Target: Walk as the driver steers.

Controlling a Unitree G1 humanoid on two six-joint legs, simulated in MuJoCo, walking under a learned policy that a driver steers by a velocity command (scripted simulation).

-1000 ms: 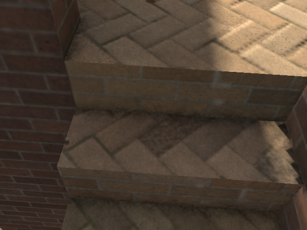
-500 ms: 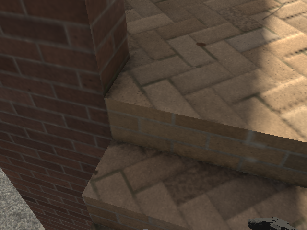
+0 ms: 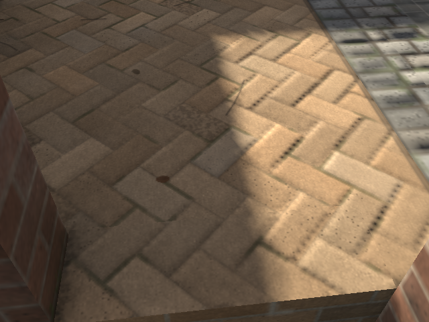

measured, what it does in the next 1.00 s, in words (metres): climbs: right foot 0.21 m higher, then left foot 0.20 m higher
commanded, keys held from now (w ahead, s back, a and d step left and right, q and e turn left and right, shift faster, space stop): w+e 0.26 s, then w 0.06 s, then w+q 0.08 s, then q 0.38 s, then w+q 0.22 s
